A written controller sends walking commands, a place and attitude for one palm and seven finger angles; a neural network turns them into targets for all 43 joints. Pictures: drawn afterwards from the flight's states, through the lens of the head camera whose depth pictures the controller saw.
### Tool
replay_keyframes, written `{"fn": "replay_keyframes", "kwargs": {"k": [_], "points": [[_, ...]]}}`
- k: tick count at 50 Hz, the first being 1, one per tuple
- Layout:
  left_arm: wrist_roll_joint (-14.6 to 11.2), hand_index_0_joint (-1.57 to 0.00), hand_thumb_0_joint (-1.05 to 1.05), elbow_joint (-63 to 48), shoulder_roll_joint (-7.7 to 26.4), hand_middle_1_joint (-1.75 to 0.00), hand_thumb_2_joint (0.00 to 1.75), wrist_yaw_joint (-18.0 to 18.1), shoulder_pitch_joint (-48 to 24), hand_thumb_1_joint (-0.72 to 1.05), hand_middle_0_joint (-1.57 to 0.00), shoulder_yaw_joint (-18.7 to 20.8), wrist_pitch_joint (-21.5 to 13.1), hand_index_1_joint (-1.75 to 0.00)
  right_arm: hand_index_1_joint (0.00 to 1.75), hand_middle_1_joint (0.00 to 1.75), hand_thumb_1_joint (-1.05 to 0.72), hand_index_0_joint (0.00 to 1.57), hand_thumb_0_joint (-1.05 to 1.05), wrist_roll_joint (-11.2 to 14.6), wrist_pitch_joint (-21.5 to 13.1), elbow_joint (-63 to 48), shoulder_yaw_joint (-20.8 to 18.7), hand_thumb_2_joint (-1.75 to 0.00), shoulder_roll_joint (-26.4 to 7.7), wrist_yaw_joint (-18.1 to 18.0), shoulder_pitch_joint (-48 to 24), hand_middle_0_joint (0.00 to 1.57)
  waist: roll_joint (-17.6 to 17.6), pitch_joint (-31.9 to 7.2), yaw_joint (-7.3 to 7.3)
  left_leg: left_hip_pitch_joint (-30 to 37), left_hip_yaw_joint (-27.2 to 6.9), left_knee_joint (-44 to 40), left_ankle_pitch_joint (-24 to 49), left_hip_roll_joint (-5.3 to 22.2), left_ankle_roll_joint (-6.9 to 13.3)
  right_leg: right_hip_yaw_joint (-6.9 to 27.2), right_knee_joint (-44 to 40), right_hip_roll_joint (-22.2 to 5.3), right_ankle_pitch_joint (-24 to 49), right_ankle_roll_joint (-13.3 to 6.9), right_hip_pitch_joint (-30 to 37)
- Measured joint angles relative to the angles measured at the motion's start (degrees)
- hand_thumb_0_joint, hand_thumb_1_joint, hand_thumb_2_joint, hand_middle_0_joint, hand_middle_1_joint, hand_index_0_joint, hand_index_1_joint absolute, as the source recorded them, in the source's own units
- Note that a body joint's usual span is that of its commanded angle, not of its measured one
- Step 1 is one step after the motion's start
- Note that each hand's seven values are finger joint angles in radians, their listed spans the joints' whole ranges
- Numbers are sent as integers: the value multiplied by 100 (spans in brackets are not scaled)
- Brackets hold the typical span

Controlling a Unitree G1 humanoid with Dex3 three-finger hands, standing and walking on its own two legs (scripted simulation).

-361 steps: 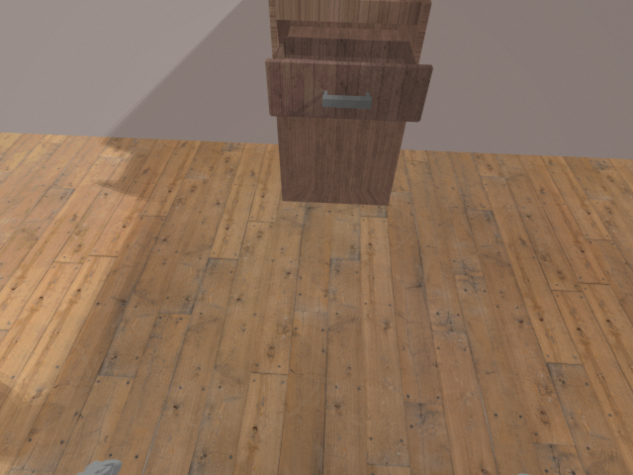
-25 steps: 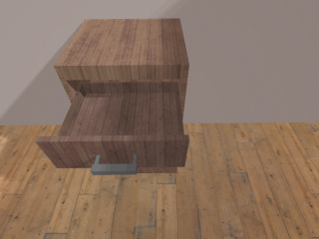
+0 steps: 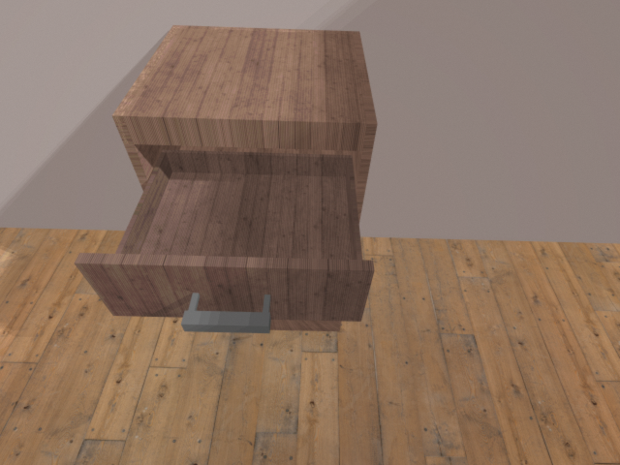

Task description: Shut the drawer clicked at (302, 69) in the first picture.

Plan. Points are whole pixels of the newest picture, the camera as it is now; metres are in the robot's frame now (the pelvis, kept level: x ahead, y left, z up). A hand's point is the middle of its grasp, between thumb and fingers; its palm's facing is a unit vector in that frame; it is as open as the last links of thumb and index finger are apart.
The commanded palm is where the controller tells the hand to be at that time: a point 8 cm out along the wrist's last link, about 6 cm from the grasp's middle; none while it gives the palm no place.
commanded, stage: look again from close up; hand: left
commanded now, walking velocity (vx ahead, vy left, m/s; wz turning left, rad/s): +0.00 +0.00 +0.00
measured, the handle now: (229, 310) +0.35 +0.16 -0.07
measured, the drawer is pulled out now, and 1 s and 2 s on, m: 0.29 0.29 0.29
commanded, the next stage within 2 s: shuffle to correct the standing spot in 0.32 s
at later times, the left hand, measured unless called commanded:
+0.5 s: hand out of the picture -0.02 +0.18 -0.18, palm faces +0.02 -0.98 -0.18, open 7.4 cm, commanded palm none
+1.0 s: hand out of the picture +0.02 +0.14 -0.19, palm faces +0.02 -0.98 -0.18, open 7.4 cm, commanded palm none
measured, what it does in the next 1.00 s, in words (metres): stands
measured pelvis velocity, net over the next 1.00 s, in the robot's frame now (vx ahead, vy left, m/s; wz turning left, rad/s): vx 0.04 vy -0.03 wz -0.01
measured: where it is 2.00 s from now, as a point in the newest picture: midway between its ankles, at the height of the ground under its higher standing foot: outside the picture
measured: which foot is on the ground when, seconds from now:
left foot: down 0.00-1.00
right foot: down 0.00-1.00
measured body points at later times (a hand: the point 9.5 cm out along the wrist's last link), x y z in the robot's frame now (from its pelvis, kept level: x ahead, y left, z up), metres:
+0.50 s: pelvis -0.01 +0.01 +0.00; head +0.00 +0.01 +0.45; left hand -0.02 +0.23 -0.16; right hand -0.01 -0.20 -0.16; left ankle -0.01 +0.13 -0.74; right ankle -0.04 -0.09 -0.74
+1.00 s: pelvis +0.04 -0.03 -0.02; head +0.06 -0.02 +0.43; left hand +0.02 +0.19 -0.18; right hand +0.03 -0.24 -0.17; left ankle -0.01 +0.13 -0.74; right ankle -0.04 -0.09 -0.74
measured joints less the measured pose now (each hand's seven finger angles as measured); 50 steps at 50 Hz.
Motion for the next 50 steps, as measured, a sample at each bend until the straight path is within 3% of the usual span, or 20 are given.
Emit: {"fn": "replay_keyframes", "kwargs": {"k": [29,38,50], "points": [[40,-19,1,82,-38,-30,90,-32,105,91,-20,12,52,-30,30,30,-91,19,1,-28,3,147,-37,-90,178,33,212,20,-42,-12,-38,-99,70,27,21,-91,97,60,163,-98,-27,75,-174],[57,-19,1,112,-52,-30,90,-52,336,91,-20,58,-10,-30,30,30,-91,20,1,-30,-13,192,-111,-90,249,19,413,20,-24,-67,-54,-203,21,319,-287,-19,13,18,402,-27,-333,-30,-242],[31,-19,1,80,-108,-30,90,-27,243,91,-20,160,42,-30,30,30,-91,20,1,-19,-50,97,-179,-90,227,-137,117,20,-94,-25,-110,-167,-10,821,-763,170,-157,-7,818,156,-786,-208,-172]]}}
